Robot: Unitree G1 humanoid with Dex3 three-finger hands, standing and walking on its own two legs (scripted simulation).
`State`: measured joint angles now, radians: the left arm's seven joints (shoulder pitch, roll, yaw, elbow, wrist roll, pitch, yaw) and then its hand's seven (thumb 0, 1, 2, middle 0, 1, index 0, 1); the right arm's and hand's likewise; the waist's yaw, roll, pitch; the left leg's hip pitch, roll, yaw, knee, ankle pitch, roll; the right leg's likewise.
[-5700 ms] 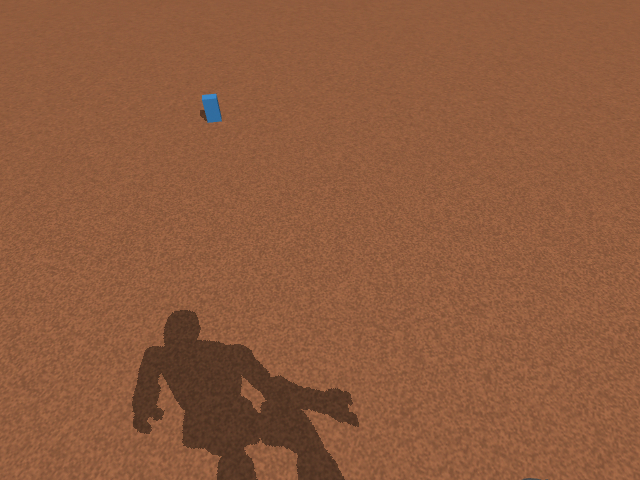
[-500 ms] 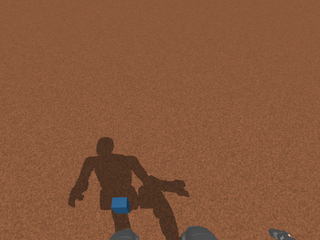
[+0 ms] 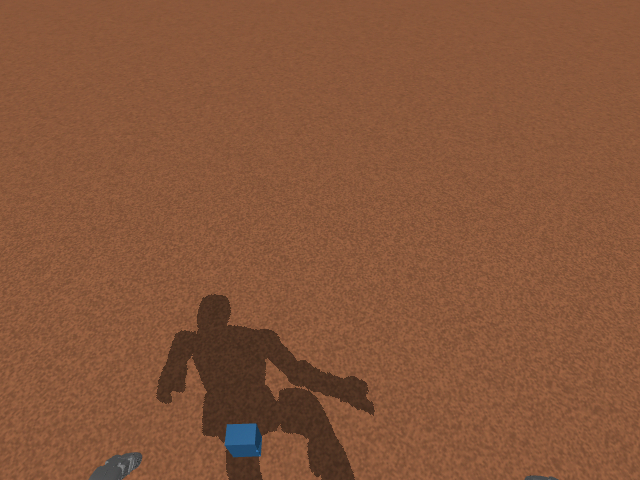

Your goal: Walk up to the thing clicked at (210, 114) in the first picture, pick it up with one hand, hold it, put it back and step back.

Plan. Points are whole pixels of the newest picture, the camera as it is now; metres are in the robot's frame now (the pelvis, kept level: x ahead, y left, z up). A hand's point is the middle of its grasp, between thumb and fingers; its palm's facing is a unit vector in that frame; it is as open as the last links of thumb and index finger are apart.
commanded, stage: walk up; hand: left
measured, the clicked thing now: (244, 440) +0.33 +0.21 -0.71
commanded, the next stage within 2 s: stand in 0.80 s
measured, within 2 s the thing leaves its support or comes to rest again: neither
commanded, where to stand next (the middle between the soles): +0.03 -0.01 m, yaw +0 degrees
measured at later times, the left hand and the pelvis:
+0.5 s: hand out of the picture +0.08 +0.26 -0.15, palm faces +0.01 -0.95 -0.33, open 7.4 cm; pelvis +0.01 +0.01 +0.01, yaw +0 degrees
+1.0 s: hand out of the picture +0.10 +0.26 -0.15, palm faces +0.00 -0.94 -0.34, open 7.4 cm; pelvis +0.02 +0.01 +0.01, yaw +1 degrees
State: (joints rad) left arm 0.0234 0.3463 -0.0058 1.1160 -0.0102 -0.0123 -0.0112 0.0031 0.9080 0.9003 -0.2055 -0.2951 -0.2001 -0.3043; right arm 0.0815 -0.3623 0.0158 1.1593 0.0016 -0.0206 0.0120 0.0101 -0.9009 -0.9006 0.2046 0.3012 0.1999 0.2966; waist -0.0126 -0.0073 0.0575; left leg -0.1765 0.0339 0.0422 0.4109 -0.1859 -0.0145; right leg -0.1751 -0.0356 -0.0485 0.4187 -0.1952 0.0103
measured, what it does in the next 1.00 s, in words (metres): stands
